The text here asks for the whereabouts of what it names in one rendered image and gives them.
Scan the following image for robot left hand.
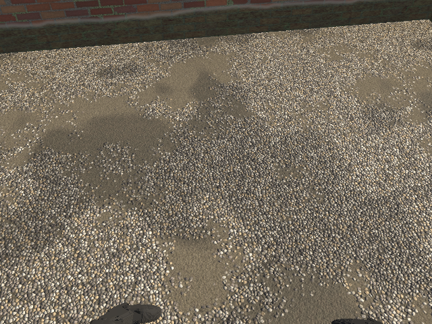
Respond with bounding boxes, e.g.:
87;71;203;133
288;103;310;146
90;302;161;324

